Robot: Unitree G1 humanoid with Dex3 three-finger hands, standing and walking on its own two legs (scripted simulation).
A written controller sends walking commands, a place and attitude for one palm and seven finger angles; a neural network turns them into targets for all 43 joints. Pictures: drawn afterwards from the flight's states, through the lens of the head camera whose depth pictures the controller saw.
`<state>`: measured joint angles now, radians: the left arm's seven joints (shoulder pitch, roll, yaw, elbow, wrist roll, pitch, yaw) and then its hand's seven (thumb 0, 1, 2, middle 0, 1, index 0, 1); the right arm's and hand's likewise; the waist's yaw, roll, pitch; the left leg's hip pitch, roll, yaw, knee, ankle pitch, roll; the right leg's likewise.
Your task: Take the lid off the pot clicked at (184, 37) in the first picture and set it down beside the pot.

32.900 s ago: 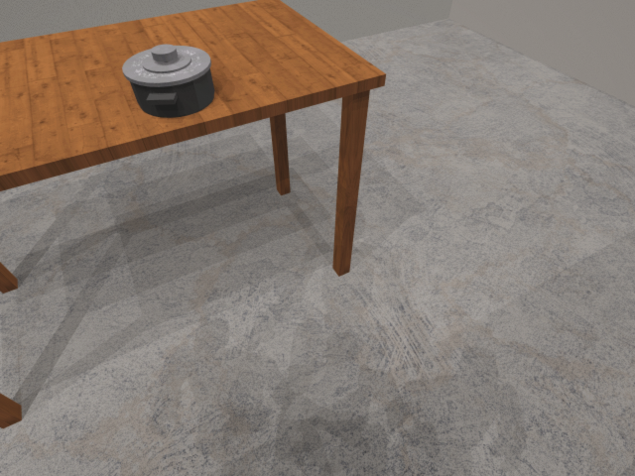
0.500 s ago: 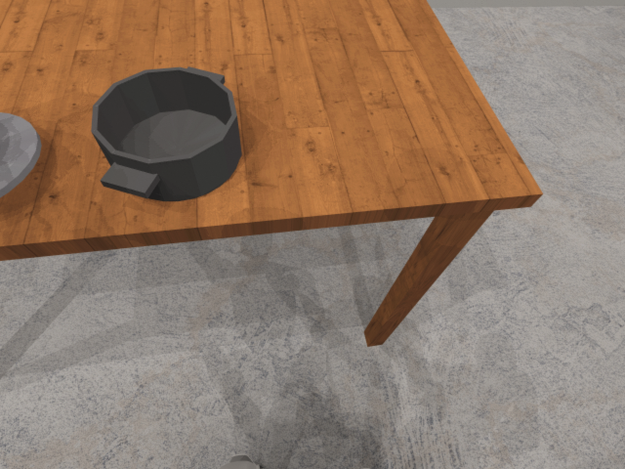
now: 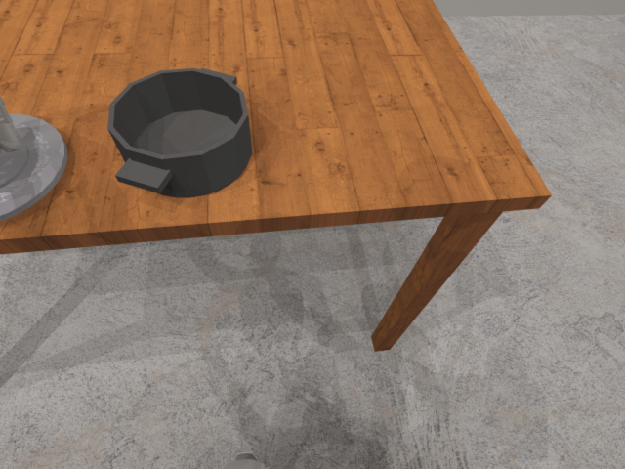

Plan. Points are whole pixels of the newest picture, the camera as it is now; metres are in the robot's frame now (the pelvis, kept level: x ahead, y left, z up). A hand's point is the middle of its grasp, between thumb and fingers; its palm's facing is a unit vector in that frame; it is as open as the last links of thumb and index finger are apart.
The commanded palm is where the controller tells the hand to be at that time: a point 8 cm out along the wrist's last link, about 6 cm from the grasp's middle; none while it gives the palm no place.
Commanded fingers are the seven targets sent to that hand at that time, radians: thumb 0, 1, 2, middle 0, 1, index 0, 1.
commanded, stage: open the fingers wide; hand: left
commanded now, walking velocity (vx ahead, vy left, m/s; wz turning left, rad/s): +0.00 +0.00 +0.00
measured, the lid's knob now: out of the picture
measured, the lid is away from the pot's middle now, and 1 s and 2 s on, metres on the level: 0.24 0.23 0.23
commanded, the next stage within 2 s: raise the empty hand in 0.76 s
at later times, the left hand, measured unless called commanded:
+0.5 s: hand out of the picture +0.45 +0.34 +0.16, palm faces -0.38 -0.12 -0.92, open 9.8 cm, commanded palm +0.47 +0.35 +0.22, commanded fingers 0.00 -0.09 0.82 -0.43 -0.71 -0.43 -0.71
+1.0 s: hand out of the picture +0.46 +0.36 +0.16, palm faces -0.36 -0.14 -0.92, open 11.0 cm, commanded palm +0.48 +0.36 +0.23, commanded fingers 0.00 -0.11 0.85 -0.44 -0.68 -0.44 -0.68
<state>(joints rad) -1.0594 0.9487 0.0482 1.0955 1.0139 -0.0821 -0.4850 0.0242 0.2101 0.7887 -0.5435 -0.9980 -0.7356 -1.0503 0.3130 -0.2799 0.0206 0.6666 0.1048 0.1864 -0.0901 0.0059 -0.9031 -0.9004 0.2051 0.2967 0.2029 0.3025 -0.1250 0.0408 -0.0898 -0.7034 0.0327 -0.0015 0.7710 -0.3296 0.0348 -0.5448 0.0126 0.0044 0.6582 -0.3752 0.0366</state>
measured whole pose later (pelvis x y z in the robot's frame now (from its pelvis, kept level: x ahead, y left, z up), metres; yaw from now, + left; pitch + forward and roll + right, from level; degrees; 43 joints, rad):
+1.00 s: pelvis +0.00 +0.00 +0.00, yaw +0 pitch +15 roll -3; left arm -1.09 0.95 0.03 1.07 1.01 -0.08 -0.49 0.00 -0.10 0.84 -0.45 -0.68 -0.46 -0.69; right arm 0.31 -0.29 0.02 0.67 0.11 0.19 -0.10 0.01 -0.90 -0.90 0.20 0.30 0.20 0.30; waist -0.13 0.04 -0.09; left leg -0.69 0.03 0.00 0.76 -0.33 0.03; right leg -0.53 0.01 0.01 0.65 -0.38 0.04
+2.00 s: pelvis +0.01 +0.00 +0.01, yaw +1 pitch +13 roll -2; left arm -1.35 1.00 -0.08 1.13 1.05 0.06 -0.56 0.00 -0.10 0.84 -0.46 -0.68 -0.46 -0.68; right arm 0.31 -0.29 0.04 0.68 0.12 0.17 -0.07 0.01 -0.90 -0.90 0.20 0.30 0.20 0.30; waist -0.13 0.05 -0.07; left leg -0.59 0.01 0.00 0.65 -0.29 0.03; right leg -0.43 0.00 0.00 0.55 -0.34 0.04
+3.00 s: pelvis +0.01 -0.03 +0.03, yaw +1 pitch +3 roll -1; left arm -0.73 0.66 0.40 0.48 0.03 -0.03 -0.01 -0.01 -0.08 0.85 -0.45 -0.67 -0.45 -0.67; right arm 0.24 -0.25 0.06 0.58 0.07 0.06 -0.06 0.01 -0.90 -0.90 0.20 0.30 0.20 0.30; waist -0.02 0.03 0.01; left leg -0.31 0.03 0.00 0.52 -0.26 -0.01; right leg -0.17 0.01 0.01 0.44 -0.32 0.00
